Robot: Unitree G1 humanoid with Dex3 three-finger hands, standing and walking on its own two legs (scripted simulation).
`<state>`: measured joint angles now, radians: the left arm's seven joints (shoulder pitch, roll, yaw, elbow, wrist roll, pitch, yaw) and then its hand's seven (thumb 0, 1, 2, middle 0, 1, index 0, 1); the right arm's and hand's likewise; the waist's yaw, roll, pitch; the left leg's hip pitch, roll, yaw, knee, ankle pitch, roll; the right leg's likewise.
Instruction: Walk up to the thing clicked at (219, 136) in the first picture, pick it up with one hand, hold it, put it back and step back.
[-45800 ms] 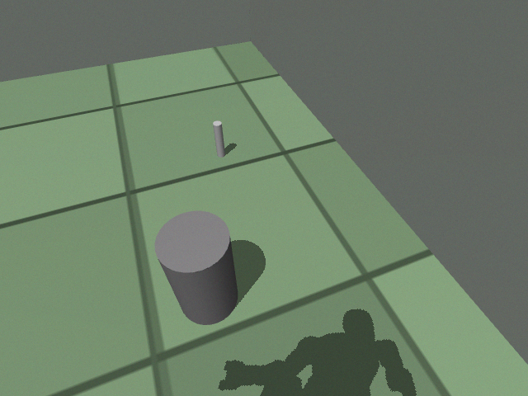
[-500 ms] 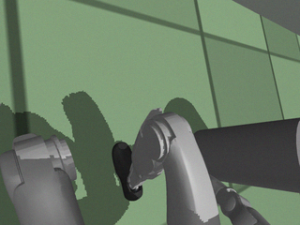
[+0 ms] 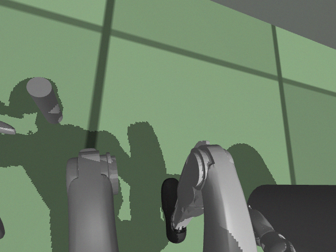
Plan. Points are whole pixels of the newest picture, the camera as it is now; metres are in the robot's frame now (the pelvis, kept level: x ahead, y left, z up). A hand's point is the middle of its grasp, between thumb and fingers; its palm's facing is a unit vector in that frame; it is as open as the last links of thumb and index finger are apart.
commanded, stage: home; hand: left
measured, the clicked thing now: (48, 104) +0.46 +0.27 -0.22
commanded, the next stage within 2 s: none
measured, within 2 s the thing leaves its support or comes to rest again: neither
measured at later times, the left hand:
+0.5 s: hand out of the picture +0.31 +0.33 +0.08, palm faces +0.25 -0.84 -0.48, open 17.2 cm
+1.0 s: hand out of the picture +0.27 +0.23 +0.28, palm faces +0.26 -0.90 -0.35, open 17.5 cm
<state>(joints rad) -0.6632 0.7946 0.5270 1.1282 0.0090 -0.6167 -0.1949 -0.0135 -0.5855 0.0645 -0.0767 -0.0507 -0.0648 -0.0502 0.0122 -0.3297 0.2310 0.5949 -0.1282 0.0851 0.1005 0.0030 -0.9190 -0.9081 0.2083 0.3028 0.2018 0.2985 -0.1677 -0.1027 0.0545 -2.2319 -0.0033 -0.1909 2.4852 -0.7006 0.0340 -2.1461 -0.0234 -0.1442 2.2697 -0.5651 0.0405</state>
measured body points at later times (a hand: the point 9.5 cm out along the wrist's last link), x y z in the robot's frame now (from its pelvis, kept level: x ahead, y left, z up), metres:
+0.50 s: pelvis +0.03 -0.01 +0.17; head +0.21 +0.04 +0.57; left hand +0.30 +0.37 +0.11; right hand +0.22 -0.24 +0.04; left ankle +0.08 +0.11 -0.29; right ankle +0.14 -0.13 -0.29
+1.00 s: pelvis +0.09 -0.01 +0.36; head +0.16 +0.01 +0.81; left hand +0.25 +0.28 +0.30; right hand +0.28 -0.23 +0.27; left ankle +0.08 +0.11 -0.29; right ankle +0.14 -0.13 -0.29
